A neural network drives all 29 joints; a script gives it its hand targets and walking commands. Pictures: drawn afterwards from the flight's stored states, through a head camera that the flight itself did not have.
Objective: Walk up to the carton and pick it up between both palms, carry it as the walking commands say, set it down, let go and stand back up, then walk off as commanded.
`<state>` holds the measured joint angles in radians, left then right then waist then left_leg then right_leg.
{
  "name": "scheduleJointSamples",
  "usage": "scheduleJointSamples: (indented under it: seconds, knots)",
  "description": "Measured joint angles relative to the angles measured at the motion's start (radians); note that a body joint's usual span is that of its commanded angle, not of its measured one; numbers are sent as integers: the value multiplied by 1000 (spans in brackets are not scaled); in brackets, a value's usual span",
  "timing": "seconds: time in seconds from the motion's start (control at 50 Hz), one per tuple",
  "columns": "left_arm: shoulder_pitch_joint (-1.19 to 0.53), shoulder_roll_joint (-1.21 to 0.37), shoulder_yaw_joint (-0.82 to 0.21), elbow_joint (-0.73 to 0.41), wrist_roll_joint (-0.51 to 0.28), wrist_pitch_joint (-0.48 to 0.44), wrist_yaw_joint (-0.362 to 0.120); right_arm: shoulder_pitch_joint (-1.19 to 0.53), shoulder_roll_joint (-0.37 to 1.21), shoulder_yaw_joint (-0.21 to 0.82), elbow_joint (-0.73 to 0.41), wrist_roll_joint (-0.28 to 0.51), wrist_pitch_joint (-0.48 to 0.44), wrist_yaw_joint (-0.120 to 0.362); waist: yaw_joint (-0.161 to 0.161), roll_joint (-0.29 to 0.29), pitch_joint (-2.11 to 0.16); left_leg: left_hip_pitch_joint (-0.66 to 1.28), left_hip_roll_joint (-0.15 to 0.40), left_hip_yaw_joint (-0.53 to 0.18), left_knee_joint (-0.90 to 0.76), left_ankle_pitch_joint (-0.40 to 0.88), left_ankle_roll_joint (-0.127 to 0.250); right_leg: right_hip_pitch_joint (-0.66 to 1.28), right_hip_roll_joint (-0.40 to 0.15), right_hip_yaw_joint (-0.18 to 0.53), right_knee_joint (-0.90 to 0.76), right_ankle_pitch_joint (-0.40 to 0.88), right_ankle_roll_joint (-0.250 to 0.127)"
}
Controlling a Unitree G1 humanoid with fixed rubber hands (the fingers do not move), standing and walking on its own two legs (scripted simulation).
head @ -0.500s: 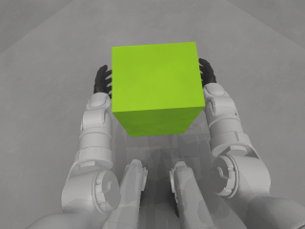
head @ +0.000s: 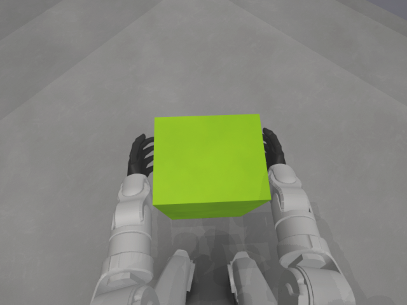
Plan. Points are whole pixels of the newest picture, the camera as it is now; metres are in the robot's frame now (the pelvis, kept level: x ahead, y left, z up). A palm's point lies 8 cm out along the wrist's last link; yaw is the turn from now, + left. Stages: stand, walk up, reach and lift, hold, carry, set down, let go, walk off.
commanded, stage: reach and lift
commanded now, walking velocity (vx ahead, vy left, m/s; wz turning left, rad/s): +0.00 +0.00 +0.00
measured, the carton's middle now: (206, 177) +0.36 +0.02 -0.11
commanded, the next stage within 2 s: none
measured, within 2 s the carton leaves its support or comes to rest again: neither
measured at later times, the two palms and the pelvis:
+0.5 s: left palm (122, 173) +0.33 +0.16 +0.02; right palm (283, 165) +0.36 -0.11 +0.01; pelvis +0.00 +0.00 +0.05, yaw +0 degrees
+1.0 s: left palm (104, 166) +0.32 +0.16 +0.10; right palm (301, 158) +0.34 -0.12 +0.09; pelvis +0.01 +0.00 +0.08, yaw +0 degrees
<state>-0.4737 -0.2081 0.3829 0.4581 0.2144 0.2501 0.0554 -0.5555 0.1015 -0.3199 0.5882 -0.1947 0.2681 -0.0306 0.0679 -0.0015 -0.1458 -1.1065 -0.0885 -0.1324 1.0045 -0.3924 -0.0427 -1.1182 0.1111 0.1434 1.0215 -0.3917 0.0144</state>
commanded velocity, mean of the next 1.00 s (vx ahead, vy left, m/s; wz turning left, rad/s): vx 0.00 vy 0.00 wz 0.00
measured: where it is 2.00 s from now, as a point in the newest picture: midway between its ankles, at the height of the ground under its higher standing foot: (209, 298)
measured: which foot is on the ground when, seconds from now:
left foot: down 0.00-1.00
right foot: down 0.00-1.00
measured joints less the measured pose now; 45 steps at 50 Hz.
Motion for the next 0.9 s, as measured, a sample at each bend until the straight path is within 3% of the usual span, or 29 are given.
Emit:
scheduleJointSamples:
  seconds: [0.12,0.16,0.46,0.9]
  knots:
    - [51,4,-15,6,8,10,-7,48,19,0,4,-19,6,-1,0,1,-3,112,5,-4,-76,16,4,112,-5,3,-76,15,-4]
    - [60,8,-20,10,10,14,-11,60,26,-4,7,-24,5,-3,1,2,3,149,7,-8,-103,34,-10,152,-7,3,-105,26,3]
    - [67,10,-24,16,35,52,-32,93,50,-25,-25,-57,44,0,-2,5,71,366,14,-19,-273,101,13,373,-24,4,-281,99,-4]
    - [76,14,-41,-7,57,204,-42,122,57,-14,-69,-95,193,8,3,9,138,733,34,-27,-478,169,14,737,-36,2,-479,163,-18]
